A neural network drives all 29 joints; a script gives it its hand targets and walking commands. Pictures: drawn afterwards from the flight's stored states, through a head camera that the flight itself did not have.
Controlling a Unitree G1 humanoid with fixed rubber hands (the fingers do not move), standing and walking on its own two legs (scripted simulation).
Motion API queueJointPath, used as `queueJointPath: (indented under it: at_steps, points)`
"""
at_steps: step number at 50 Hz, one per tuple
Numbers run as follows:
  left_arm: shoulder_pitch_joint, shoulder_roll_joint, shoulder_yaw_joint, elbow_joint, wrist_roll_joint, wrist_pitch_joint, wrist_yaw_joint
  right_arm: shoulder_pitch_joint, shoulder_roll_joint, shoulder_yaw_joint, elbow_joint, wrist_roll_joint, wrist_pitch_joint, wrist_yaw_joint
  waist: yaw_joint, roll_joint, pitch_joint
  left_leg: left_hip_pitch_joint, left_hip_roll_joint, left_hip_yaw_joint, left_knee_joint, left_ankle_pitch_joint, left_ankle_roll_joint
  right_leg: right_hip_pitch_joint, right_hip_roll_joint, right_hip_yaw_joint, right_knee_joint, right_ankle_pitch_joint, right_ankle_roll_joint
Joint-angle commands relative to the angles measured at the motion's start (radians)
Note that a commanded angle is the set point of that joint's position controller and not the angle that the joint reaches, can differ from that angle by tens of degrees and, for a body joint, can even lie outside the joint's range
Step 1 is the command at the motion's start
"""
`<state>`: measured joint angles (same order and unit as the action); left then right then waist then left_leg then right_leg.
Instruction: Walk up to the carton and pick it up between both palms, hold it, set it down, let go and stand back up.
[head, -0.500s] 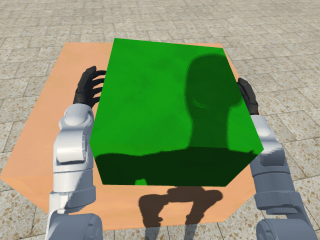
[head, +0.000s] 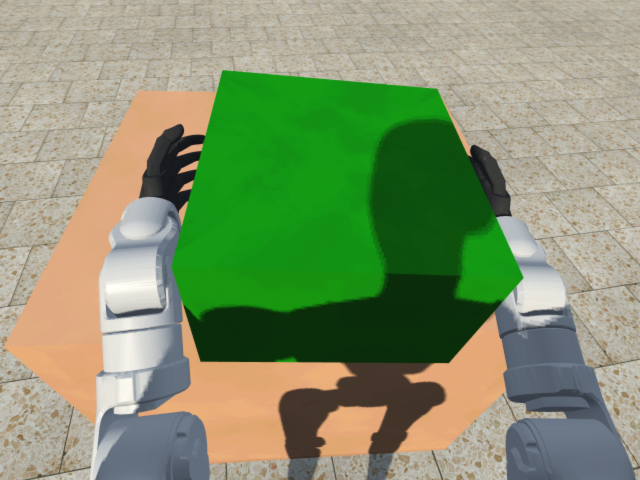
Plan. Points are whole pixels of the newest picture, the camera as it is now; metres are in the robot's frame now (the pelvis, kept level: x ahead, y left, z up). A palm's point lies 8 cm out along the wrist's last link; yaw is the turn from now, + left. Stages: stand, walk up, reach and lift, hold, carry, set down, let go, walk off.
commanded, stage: hold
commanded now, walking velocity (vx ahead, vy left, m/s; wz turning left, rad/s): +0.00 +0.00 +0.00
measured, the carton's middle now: (331, 210) +0.37 -0.01 +0.16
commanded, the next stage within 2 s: none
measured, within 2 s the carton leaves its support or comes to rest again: neither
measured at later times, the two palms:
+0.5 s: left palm (161, 203) +0.36 +0.17 +0.19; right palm (487, 216) +0.36 -0.19 +0.17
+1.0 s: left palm (152, 203) +0.36 +0.18 +0.19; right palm (485, 211) +0.36 -0.19 +0.18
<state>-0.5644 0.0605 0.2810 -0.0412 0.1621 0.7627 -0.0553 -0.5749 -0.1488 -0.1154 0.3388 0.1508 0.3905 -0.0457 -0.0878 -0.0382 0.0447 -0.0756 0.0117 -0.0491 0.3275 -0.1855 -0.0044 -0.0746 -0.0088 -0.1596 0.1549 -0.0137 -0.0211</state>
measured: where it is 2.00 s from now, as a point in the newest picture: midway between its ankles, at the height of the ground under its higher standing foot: outside the picture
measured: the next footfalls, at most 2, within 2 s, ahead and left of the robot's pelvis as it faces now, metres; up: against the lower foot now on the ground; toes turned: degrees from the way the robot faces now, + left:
none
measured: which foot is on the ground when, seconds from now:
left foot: down 0.00-1.00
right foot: down 0.00-1.00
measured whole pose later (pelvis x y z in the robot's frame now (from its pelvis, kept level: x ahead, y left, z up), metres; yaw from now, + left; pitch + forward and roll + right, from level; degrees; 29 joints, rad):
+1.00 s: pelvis +0.01 +0.00 +0.00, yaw +0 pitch -3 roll -1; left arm -0.48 0.05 0.27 -0.21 0.16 0.84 -0.05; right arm -0.53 -0.16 -0.08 0.20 0.21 0.45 -0.08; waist -0.09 -0.03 0.03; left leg -0.08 0.01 -0.04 0.33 -0.20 0.00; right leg -0.07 -0.01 -0.15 0.14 -0.01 -0.02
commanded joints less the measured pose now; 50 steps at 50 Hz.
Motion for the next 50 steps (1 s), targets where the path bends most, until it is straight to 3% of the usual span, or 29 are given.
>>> queueJointPath:
  at_steps: [1,3,5,7,9,11,13,14,18,19,20,22,23,25,26,27,29,33,34,35,38,40,41,43,45,46,48,49,50]
  points:
    - [-0.675,-0.32,-0.36,-0.076,-0.079,-0.043,-0.099,-0.788,0.29,0.214,-0.22,-0.009,-0.054,0.06,0.005,0.055,-0.426,-0.228,-0.036,0.017,-0.114,0.041,0.002,0.396,0.021,0.064,0.063,-0.043,-0.012]
    - [-0.7,-0.369,-0.416,-0.129,-0.105,-0.061,-0.087,-0.802,0.339,0.215,-0.259,-0.02,-0.08,0.071,-0.015,0.067,-0.515,-0.22,-0.04,0.032,-0.109,0.041,0.002,0.388,0.023,0.074,0.074,-0.043,-0.009]
    - [-0.64,-0.398,-0.463,-0.202,-0.117,-0.068,-0.083,-0.747,0.353,0.261,-0.354,0.007,-0.089,0.054,-0.022,0.069,-0.606,-0.155,-0.048,0.028,-0.065,0.221,0.005,0.472,0.026,0.082,0.086,0.157,-0.011]
    - [-0.641,-0.37,-0.44,-0.188,-0.107,-0.075,-0.097,-0.755,0.348,0.28,-0.34,0.016,-0.069,0.039,-0.013,0.082,-0.611,-0.148,-0.054,0.016,-0.058,0.299,0.008,0.505,0.029,0.093,0.092,0.246,-0.01]
    - [-0.629,-0.341,-0.411,-0.153,-0.092,-0.057,-0.105,-0.694,0.329,0.252,-0.269,0.008,-0.036,0.038,-0.022,0.087,-0.522,-0.18,-0.058,0.017,-0.073,0.216,-0.003,0.472,0.023,0.081,0.082,0.152,-0.013]
    - [-0.603,-0.344,-0.421,-0.177,-0.098,-0.036,-0.1,-0.695,0.325,0.274,-0.298,0.04,-0.034,0.04,-0.018,0.083,-0.504,-0.155,-0.045,0.014,-0.073,0.224,-0.007,0.434,0.026,0.079,0.062,0.109,-0.018]
    - [-0.596,-0.356,-0.436,-0.228,-0.094,-0.037,-0.095,-0.707,0.326,0.292,-0.339,0.043,-0.043,0.044,-0.003,0.077,-0.541,-0.145,-0.045,0.014,-0.064,0.259,-0.007,0.433,0.032,0.079,0.07,0.131,-0.018]
    - [-0.558,-0.377,-0.462,-0.281,-0.107,-0.034,-0.092,-0.672,0.34,0.315,-0.382,0.058,-0.045,0.034,-0.013,0.073,-0.572,-0.119,-0.044,0.014,-0.049,0.343,-0.011,0.462,0.038,0.092,0.069,0.209,-0.018]
    - [-0.557,-0.355,-0.428,-0.245,-0.093,-0.022,-0.093,-0.691,0.333,0.332,-0.381,0.059,-0.035,0.036,0.003,0.026,-0.515,-0.147,-0.038,0.013,-0.069,0.265,0.003,0.459,0.035,0.082,0.07,0.157,-0.016]
    - [-0.564,-0.355,-0.423,-0.235,-0.088,-0.016,-0.092,-0.698,0.331,0.321,-0.376,0.064,-0.035,0.04,0.016,0.037,-0.493,-0.155,-0.038,0.015,-0.072,0.25,0.0,0.45,0.036,0.083,0.071,0.14,-0.014]
    - [-0.556,-0.37,-0.471,-0.287,-0.116,-0.014,-0.088,-0.689,0.332,0.346,-0.423,0.07,-0.04,0.032,0.002,0.034,-0.554,-0.128,-0.041,0.016,-0.055,0.304,-0.004,0.449,0.036,0.092,0.078,0.197,-0.016]
    - [-0.555,-0.37,-0.438,-0.245,-0.104,-0.007,-0.09,-0.699,0.328,0.316,-0.41,0.054,-0.035,0.03,0.006,0.049,-0.492,-0.133,-0.042,0.023,-0.066,0.258,-0.002,0.438,0.031,0.085,0.069,0.159,-0.014]
    - [-0.559,-0.383,-0.477,-0.305,-0.115,-0.007,-0.087,-0.678,0.34,0.335,-0.415,0.068,-0.033,0.028,-0.008,0.07,-0.545,-0.115,-0.04,0.018,-0.061,0.304,-0.006,0.442,0.035,0.094,0.078,0.191,-0.017]
    - [-0.6,-0.353,-0.454,-0.293,-0.106,-0.009,-0.084,-0.704,0.329,0.327,-0.379,0.076,-0.029,0.039,0.007,0.083,-0.517,-0.145,-0.04,0.029,-0.073,0.24,-0.004,0.433,0.032,0.089,0.078,0.136,-0.014]
    - [-0.54,-0.373,-0.472,-0.324,-0.121,-0.002,-0.082,-0.648,0.346,0.343,-0.408,0.095,-0.029,0.036,0.008,0.073,-0.518,-0.116,-0.037,0.023,-0.067,0.3,-0.003,0.454,0.034,0.088,0.075,0.185,-0.018]
    - [-0.575,-0.359,-0.477,-0.315,-0.135,-0.009,-0.085,-0.687,0.318,0.334,-0.42,0.093,-0.028,0.034,-0.006,0.074,-0.546,-0.109,-0.04,0.019,-0.052,0.311,-0.013,0.431,0.035,0.09,0.075,0.187,-0.011]
    - [-0.581,-0.356,-0.426,-0.223,-0.115,0.003,-0.086,-0.729,0.316,0.317,-0.381,0.055,-0.017,0.04,0.011,0.062,-0.484,-0.139,-0.036,0.026,-0.074,0.199,-0.002,0.391,0.033,0.073,0.069,0.083,-0.017]
    - [-0.568,-0.351,-0.434,-0.279,-0.11,0.012,-0.089,-0.692,0.331,0.312,-0.388,0.069,-0.02,0.032,0.015,0.059,-0.512,-0.127,-0.04,0.032,-0.07,0.264,-0.002,0.434,0.034,0.088,0.067,0.143,-0.004]
    - [-0.522,-0.367,-0.465,-0.328,-0.126,0.014,-0.093,-0.638,0.336,0.335,-0.412,0.09,-0.014,0.024,-0.014,0.059,-0.545,-0.085,-0.037,0.026,-0.057,0.324,-0.005,0.458,0.035,0.095,0.067,0.206,-0.009]
    - [-0.563,-0.336,-0.411,-0.238,-0.123,0.01,-0.101,-0.716,0.32,0.316,-0.396,0.075,-0.011,0.027,0.014,0.048,-0.497,-0.141,-0.045,0.024,-0.066,0.264,0.001,0.435,0.024,0.087,0.064,0.149,-0.002]
    - [-0.623,-0.33,-0.397,-0.191,-0.104,0.019,-0.102,-0.728,0.304,0.277,-0.287,0.058,0.004,0.042,0.016,0.074,-0.407,-0.206,-0.039,0.039,-0.104,0.124,-0.005,0.385,0.022,0.081,0.055,0.013,-0.01]
    - [-0.628,-0.36,-0.45,-0.287,-0.124,0.017,-0.089,-0.714,0.318,0.286,-0.349,0.07,-0.016,0.043,-0.006,0.096,-0.493,-0.152,-0.035,0.034,-0.086,0.199,-0.017,0.397,0.036,0.078,0.073,0.076,-0.023]
    - [-0.576,-0.374,-0.458,-0.3,-0.117,0.018,-0.086,-0.7,0.327,0.323,-0.404,0.085,-0.02,0.036,-0.009,0.069,-0.544,-0.118,-0.038,0.034,-0.066,0.272,-0.009,0.434,0.036,0.089,0.074,0.158,-0.016]
    - [-0.584,-0.38,-0.476,-0.326,-0.123,0.001,-0.088,-0.7,0.321,0.314,-0.425,0.079,-0.018,0.028,-0.017,0.106,-0.569,-0.091,-0.046,0.03,-0.043,0.357,-0.015,0.423,0.04,0.089,0.083,0.215,-0.014]
    - [-0.472,-0.377,-0.474,-0.344,-0.118,0.016,-0.1,-0.608,0.318,0.346,-0.462,0.095,-0.002,0.01,-0.02,0.073,-0.573,-0.052,-0.048,0.018,-0.023,0.469,-0.021,0.473,0.042,0.096,0.073,0.314,-0.017]
    - [-0.58,-0.326,-0.426,-0.259,-0.108,0.011,-0.104,-0.717,0.287,0.304,-0.405,0.071,0.003,0.022,-0.003,0.08,-0.523,-0.119,-0.044,0.008,-0.043,0.338,-0.025,0.403,0.031,0.082,0.07,0.183,-0.016]
    - [-0.508,-0.375,-0.521,-0.422,-0.137,0.023,-0.091,-0.626,0.318,0.37,-0.487,0.122,-0.002,0.019,-0.022,0.097,-0.597,-0.053,-0.037,0.013,-0.03,0.43,-0.029,0.436,0.047,0.087,0.069,0.23,-0.025]
    - [-0.549,-0.371,-0.497,-0.376,-0.145,0.021,-0.089,-0.678,0.293,0.328,-0.497,0.093,0.002,0.026,-0.017,0.101,-0.542,-0.075,-0.033,0.008,-0.035,0.407,-0.036,0.389,0.045,0.076,0.059,0.187,-0.029]
    - [-0.494,-0.387,-0.505,-0.424,-0.129,0.026,-0.086,-0.611,0.316,0.364,-0.496,0.104,0.003,0.02,-0.011,0.084,-0.554,-0.048,-0.035,0.017,-0.031,0.447,-0.032,0.411,0.046,0.087,0.065,0.252,-0.028]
